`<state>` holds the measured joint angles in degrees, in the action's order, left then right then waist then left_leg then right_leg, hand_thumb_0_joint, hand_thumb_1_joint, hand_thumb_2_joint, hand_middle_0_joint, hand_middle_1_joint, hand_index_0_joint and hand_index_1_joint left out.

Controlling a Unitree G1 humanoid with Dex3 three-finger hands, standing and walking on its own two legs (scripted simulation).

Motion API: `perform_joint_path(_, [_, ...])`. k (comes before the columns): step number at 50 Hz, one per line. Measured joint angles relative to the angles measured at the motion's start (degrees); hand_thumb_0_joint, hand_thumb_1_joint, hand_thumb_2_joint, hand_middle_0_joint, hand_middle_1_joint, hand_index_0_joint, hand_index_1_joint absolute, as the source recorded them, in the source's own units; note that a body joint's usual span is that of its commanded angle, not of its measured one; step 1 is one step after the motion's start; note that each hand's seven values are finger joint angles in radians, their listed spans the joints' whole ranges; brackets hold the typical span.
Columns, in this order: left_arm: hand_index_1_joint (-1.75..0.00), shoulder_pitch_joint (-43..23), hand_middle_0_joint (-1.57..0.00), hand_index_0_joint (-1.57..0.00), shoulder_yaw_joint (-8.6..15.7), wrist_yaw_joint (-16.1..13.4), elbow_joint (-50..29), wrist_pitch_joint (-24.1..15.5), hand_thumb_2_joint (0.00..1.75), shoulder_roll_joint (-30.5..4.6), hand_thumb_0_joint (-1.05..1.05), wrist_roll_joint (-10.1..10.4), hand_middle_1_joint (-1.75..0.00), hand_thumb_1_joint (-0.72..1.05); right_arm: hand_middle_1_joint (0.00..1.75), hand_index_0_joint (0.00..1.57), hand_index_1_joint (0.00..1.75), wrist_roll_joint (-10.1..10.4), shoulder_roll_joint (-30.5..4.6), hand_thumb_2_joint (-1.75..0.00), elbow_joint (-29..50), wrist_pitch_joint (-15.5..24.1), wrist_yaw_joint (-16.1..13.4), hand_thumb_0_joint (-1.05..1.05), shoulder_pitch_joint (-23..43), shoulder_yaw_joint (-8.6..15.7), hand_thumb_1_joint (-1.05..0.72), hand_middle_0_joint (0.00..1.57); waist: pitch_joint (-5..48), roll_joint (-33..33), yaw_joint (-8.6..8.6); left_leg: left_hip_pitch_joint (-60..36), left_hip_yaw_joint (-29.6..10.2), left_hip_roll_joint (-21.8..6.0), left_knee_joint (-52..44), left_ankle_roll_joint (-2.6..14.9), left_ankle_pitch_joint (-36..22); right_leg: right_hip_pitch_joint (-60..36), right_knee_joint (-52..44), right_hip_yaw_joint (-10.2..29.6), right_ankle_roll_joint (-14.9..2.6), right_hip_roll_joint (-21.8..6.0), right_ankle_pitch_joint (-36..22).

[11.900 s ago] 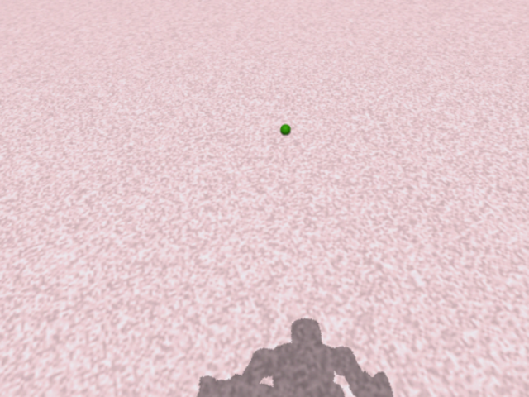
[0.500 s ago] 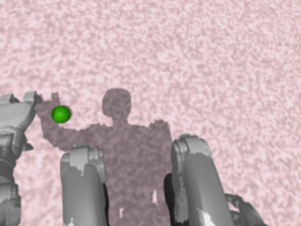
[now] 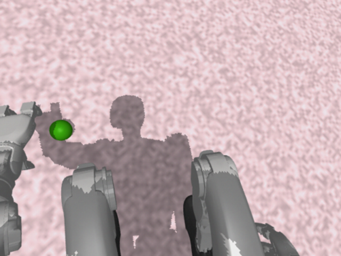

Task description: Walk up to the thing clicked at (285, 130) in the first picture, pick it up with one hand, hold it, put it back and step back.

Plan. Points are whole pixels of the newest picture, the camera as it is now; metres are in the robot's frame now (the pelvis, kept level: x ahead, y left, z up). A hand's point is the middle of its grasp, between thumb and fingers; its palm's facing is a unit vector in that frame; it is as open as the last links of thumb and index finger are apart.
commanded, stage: approach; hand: left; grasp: from above
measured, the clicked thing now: (61, 130) +0.45 +0.29 -0.30
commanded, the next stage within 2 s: close in in 0.40 s
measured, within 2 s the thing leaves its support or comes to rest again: neither
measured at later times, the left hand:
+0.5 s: hand (58, 117) +0.46 +0.27 -0.20, palm faces -0.42 -0.09 -0.90, open 13.5 cm
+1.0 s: hand (53, 136) +0.42 +0.29 -0.24, palm faces -0.47 -0.12 -0.88, open 13.7 cm
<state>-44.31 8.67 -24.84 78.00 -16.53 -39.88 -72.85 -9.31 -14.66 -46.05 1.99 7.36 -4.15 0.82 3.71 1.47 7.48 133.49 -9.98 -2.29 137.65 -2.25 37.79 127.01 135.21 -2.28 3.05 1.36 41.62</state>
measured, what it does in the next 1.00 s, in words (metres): stands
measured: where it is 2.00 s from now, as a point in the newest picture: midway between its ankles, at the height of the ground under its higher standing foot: (156, 247)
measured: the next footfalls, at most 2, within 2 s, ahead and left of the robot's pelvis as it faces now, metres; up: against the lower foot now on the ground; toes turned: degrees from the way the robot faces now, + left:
none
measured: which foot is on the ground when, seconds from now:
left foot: down 0.00-1.00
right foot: down 0.00-1.00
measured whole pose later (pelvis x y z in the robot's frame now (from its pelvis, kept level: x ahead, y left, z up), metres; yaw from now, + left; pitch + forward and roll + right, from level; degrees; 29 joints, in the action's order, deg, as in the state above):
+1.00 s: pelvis +0.00 +0.00 -0.02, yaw -3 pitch +30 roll -10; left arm -53.2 7.8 -34.5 94.3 -15.9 -45.0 -77.0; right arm -14.2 -16.3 -43.8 6.0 9.5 -1.1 -6.3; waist -1.5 5.3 14.4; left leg 136.0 -13.6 -1.9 143.3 -2.8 38.2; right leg 128.6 138.6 -4.6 3.3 2.7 40.9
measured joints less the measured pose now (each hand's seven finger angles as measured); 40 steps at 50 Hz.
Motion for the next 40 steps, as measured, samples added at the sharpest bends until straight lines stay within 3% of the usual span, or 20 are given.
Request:
perform_joint_path(6, [-1.03, -3.20, -0.08, -0.11, -3.43, -0.64, 2.68, 0.38, 0.95, -0.21, 0.00, -0.29, -1.06, -0.48, 0.30, 0.21, 0.30, -0.49, -0.03, -0.89, -0.29, 0.82, -0.07, 0.00, 0.39, -0.80, -0.90, 0.20, -0.34, 0.51, 0.65, 0.48, -0.02, 0.06, 0.29, -0.11, -0.17, 0.60, 0.39, 0.05, 0.02, 0.04, -0.18])
perform_joint_path(11, [-1.03, -8.26, -0.07, -0.12, -5.50, -2.64, 7.42, 1.38, 0.94, -0.08, 0.00, -1.05, -1.08, -0.46, 0.30, 0.21, 0.30, -1.19, -0.06, -0.89, -0.19, 1.83, -0.12, 0.00, 0.76, -2.60, -0.90, 0.20, -1.11, 1.23, 2.81, 1.05, -0.57, 0.00, 0.91, -0.31, -0.32, 1.23, 0.77, -0.33, -0.02, 0.31, -0.62])
perform_joint_path(14, [-1.04, -10.88, -0.07, -0.12, -4.83, -4.32, 10.29, 2.75, 0.93, -0.27, 0.00, -1.90, -1.09, -0.45, 0.30, 0.21, 0.30, -1.80, -0.22, -0.89, 0.38, 2.32, -0.12, 0.00, 0.66, -3.75, -0.90, 0.20, -1.74, 1.35, 4.81, 1.53, -1.11, -0.07, 1.53, -0.44, -0.30, 1.68, 1.07, -0.72, -0.08, 0.56, -0.87])
perform_joint_path(17, [-1.04, -12.48, -0.07, -0.12, -2.60, -5.72, 12.27, 4.55, 0.93, -0.75, 0.00, -2.38, -1.10, -0.45, 0.30, 0.21, 0.30, -2.44, -0.58, -0.89, 1.13, 2.58, -0.06, 0.00, 0.14, -4.80, -0.90, 0.20, -2.45, 1.10, 6.77, 2.05, -1.62, -0.17, 2.16, -0.50, -0.19, 2.17, 1.36, -1.07, -0.07, 0.83, -1.06])
perform_joint_path(22, [-1.05, -12.16, -0.07, -0.13, 0.39, -5.78, 11.57, 7.64, 0.91, -1.60, 0.00, -1.29, -1.12, -0.43, 0.30, 0.21, 0.30, -2.84, -1.20, -0.89, 1.79, 2.29, 0.38, 0.00, -1.43, -5.81, -0.90, 0.20, -3.50, 0.23, 8.46, 2.68, -2.13, -0.53, 2.94, -0.45, 0.31, 2.94, 1.70, -1.37, 0.19, 1.35, -1.13])
perform_joint_path(27, [-1.06, -8.47, -0.06, -0.14, 2.07, -3.02, 7.22, 9.13, 0.90, -1.64, 0.00, 1.56, -1.14, -0.42, 0.30, 0.21, 0.30, -2.41, -0.84, -0.89, 1.33, 1.09, 1.09, 0.00, -2.85, -5.51, -0.90, 0.20, -3.94, -0.66, 7.52, 2.31, -2.09, -0.89, 3.19, -0.30, 1.05, 2.83, 1.85, -1.26, 0.44, 1.65, -0.75])
perform_joint_path(33, [-1.06, -5.09, -0.06, -0.14, -0.75, 2.03, 4.32, 6.95, 0.88, -2.13, 0.00, 4.49, -1.14, -0.43, 0.30, 0.21, 0.30, -1.79, 0.15, -0.89, 0.76, 0.69, 1.74, 0.00, -2.97, -4.99, -0.90, 0.20, -4.21, -0.87, 4.76, 1.78, -1.58, -0.52, 2.79, -0.15, 0.98, 2.07, 1.79, -0.91, 0.43, 1.19, -0.28])
perform_joint_path(36, [-1.05, -4.80, -0.06, -0.14, -2.39, 2.90, 4.20, 3.99, 0.88, -2.65, 0.00, 4.48, -1.13, -0.43, 0.30, 0.21, 0.30, -1.57, 0.25, -0.89, 0.93, 1.05, 1.71, 0.00, -2.31, -5.13, -0.90, 0.20, -4.41, -0.32, 3.60, 1.72, -1.77, -0.22, 2.83, -0.25, 0.80, 1.70, 1.74, -1.10, 0.41, 0.98, -0.23])
perform_joint_path(40, [-1.04, -5.06, -0.06, -0.14, -3.28, 0.64, 5.31, 0.41, 0.89, -3.03, 0.00, 2.51, -1.12, -0.44, 0.30, 0.21, 0.30, -1.84, -0.10, -0.89, 1.35, 1.57, 1.53, 0.00, -0.88, -5.37, -0.90, 0.20, -4.60, 0.82, 3.11, 1.57, -2.23, 0.12, 3.37, -0.46, 0.74, 1.12, 2.01, -1.44, 0.40, 0.85, -0.10])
